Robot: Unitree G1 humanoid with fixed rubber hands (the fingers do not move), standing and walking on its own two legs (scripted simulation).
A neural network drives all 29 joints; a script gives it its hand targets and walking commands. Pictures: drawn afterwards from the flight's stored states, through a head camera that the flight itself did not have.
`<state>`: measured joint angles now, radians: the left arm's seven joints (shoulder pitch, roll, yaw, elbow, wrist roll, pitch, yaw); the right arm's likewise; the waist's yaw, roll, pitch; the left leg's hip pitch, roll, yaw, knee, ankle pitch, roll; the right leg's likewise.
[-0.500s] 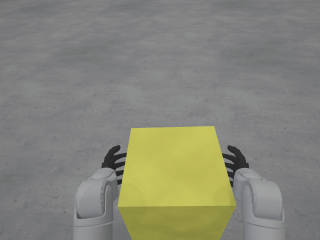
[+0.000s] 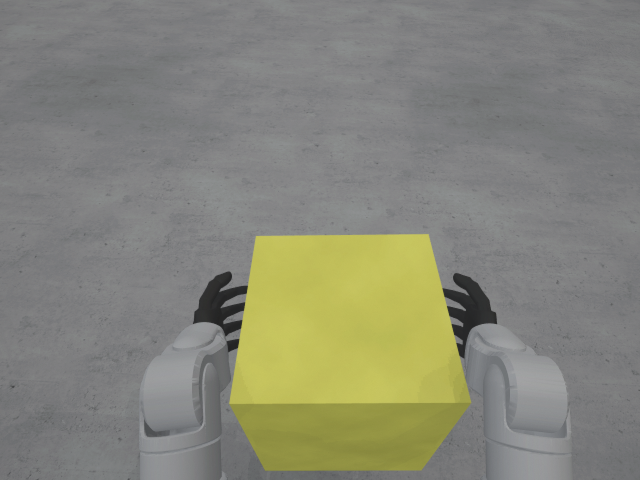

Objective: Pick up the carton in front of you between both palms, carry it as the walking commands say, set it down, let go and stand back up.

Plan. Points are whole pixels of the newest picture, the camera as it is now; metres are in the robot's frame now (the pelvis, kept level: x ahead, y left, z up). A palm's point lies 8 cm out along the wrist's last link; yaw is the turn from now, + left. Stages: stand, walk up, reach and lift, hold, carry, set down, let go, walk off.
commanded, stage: carry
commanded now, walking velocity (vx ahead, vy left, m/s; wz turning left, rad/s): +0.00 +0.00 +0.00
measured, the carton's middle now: (342, 358) +0.28 +0.00 +0.00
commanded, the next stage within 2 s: none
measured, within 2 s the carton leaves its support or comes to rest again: neither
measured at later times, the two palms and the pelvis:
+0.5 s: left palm (234, 234) +0.42 +0.14 +0.08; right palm (452, 230) +0.43 -0.16 +0.07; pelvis +0.16 -0.02 -0.01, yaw +3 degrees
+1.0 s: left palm (231, 265) +0.39 +0.15 +0.04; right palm (443, 259) +0.41 -0.15 +0.04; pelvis +0.13 -0.02 -0.01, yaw +4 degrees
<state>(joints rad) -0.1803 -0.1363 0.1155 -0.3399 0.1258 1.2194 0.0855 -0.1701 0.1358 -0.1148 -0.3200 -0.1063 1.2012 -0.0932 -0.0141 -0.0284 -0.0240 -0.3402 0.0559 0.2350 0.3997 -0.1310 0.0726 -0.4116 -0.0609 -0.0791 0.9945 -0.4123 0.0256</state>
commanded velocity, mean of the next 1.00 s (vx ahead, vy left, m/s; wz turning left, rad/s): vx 0.00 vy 0.00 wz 0.00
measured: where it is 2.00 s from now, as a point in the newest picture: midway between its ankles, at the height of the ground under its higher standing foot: outside the picture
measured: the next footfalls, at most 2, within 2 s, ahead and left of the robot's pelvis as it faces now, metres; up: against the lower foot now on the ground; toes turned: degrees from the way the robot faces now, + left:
right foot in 0.20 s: +0.20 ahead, -0.13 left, +0.00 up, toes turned +20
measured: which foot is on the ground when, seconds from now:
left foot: down 0.00-1.00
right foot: up 0.00-0.18, down 0.20-1.00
